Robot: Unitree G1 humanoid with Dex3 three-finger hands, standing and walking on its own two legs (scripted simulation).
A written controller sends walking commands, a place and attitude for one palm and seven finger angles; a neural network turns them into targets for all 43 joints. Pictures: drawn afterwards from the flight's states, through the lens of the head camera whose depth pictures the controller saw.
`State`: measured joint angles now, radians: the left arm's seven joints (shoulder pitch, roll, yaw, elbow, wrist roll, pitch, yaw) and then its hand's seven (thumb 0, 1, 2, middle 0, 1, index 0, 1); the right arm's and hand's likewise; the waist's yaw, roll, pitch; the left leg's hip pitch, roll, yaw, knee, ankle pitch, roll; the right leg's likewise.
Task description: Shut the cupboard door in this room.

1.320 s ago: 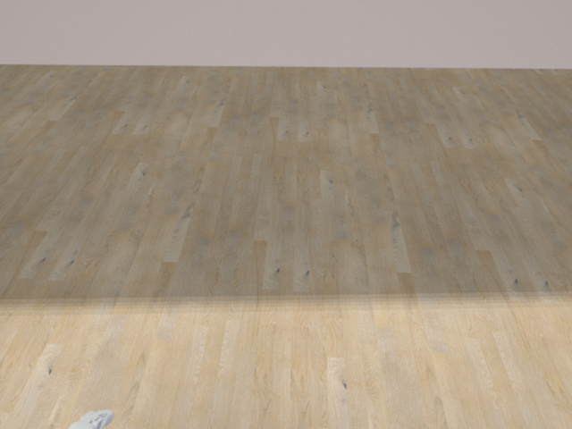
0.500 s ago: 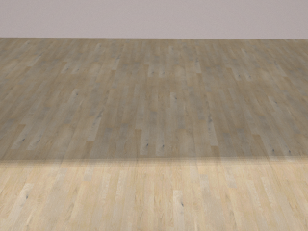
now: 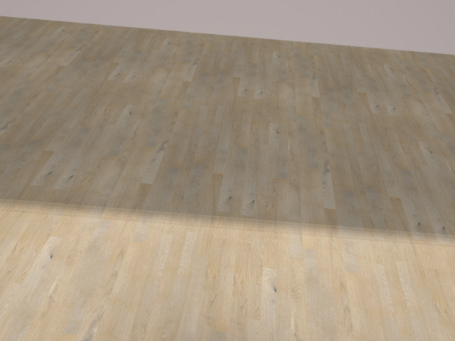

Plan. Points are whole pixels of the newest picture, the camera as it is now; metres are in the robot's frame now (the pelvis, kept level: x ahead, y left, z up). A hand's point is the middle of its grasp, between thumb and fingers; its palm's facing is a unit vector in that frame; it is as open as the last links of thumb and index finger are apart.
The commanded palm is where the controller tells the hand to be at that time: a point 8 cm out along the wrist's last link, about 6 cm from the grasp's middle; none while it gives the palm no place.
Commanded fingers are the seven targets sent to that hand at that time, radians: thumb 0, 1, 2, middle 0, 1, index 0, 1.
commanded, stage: turn or walk to find it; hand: left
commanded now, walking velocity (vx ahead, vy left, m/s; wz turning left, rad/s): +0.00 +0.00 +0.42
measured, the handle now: out of the picture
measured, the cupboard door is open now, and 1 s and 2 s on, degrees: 100 100 100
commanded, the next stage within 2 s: none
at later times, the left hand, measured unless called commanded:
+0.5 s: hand out of the picture -0.04 +0.18 -0.16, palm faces +0.27 -0.93 -0.26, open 7.4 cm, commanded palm none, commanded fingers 0.00 0.90 0.90 -0.20 -0.30 -0.20 -0.30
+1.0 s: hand out of the picture -0.07 +0.20 -0.15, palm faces +0.46 -0.84 -0.28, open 7.4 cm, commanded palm none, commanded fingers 0.00 0.90 0.90 -0.20 -0.30 -0.20 -0.30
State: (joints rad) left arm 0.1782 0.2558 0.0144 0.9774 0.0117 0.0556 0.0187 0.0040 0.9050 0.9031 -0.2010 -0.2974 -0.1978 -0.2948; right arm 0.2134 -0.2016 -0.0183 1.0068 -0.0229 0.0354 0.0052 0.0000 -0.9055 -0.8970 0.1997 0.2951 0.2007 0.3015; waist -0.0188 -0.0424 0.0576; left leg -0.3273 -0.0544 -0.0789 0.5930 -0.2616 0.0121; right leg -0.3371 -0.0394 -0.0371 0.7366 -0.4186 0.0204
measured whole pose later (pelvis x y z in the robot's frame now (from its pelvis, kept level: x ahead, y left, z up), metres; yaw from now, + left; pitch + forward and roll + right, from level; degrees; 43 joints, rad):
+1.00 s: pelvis -0.06 -0.03 +0.00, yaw +27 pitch +0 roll +1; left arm 0.19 0.21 0.05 0.90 0.01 0.02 0.02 0.00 0.91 0.90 -0.20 -0.30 -0.19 -0.29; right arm 0.20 -0.20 -0.06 0.95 -0.02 0.05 0.00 0.00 -0.90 -0.90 0.20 0.30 0.20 0.30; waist -0.02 0.02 0.05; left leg -0.31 -0.05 -0.07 0.57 -0.26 0.00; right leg -0.27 -0.03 -0.05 0.58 -0.31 0.03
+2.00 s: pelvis -0.09 -0.05 +0.01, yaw +52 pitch -1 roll +1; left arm 0.21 0.17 0.03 0.90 0.02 0.01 0.02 0.00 0.91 0.90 -0.20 -0.30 -0.20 -0.29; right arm 0.23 -0.24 -0.09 0.98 -0.03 0.08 0.01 0.00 -0.91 -0.90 0.20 0.29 0.20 0.30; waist -0.03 0.04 0.06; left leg -0.49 -0.02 -0.03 1.11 -0.39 -0.04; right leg -0.21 -0.06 -0.12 0.52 -0.29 -0.02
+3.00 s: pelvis -0.12 -0.06 +0.01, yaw +77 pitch -1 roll +2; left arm 0.21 0.17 0.03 0.92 0.02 0.01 0.02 0.00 0.90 0.90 -0.20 -0.30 -0.20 -0.29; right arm 0.23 -0.24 -0.09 1.00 -0.02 0.09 0.01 0.00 -0.91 -0.90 0.20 0.29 0.20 0.30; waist -0.03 0.02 0.07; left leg -0.45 0.03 -0.01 1.03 -0.42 -0.07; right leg -0.19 -0.09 -0.17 0.51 -0.31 -0.02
